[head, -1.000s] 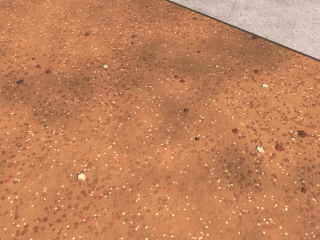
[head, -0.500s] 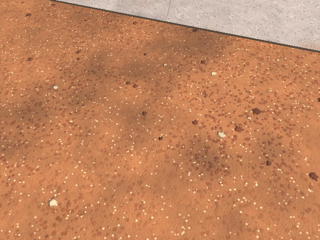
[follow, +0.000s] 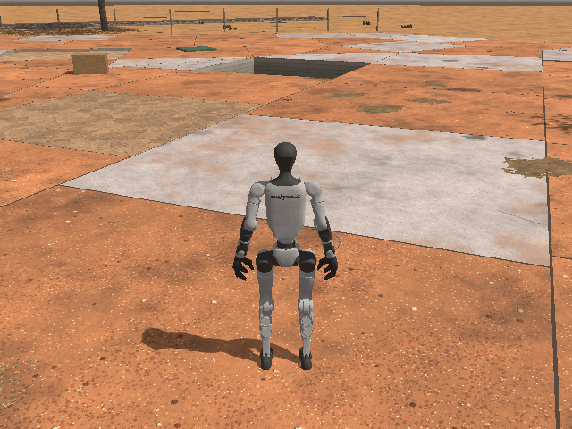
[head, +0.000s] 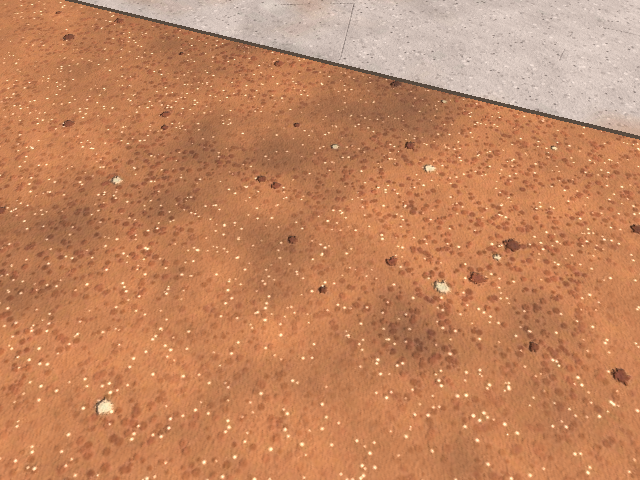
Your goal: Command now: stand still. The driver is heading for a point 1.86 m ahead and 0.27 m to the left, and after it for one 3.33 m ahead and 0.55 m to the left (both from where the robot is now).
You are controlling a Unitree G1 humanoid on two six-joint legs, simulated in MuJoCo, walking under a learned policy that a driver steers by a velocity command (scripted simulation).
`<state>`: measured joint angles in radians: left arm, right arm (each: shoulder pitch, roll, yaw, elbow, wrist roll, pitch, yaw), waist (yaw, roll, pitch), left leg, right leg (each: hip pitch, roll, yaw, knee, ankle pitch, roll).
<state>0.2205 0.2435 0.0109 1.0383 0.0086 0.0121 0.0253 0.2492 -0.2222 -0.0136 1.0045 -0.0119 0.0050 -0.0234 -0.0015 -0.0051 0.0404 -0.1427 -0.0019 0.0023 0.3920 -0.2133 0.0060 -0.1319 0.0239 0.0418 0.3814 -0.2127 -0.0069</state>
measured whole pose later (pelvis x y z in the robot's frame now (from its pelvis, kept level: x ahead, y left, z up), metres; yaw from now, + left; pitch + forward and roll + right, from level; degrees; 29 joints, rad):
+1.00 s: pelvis +0.16 -0.02 -0.01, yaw +0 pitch +2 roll +0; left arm 0.55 0.14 0.00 1.14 0.02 -0.10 0.02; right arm 0.04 -0.21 -0.03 0.95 -0.03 -0.03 0.04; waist 0.06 0.02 0.02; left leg -0.62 0.04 0.09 0.76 -0.15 0.05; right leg 0.12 0.05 -0.01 0.17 -0.32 -0.06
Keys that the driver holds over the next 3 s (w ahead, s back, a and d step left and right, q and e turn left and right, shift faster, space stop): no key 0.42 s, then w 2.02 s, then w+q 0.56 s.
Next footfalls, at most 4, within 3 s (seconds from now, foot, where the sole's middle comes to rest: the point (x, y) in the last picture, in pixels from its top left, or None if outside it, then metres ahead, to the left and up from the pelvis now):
1.10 left None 0.40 0.07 -0.78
1.66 right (367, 395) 0.72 -0.08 -0.78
2.20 left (294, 289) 1.02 0.09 -0.78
2.76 right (354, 206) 1.33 -0.08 -0.78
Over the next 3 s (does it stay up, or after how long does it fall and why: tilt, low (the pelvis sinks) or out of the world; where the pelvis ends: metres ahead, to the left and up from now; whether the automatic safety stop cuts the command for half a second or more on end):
stays up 1.27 0.00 0.00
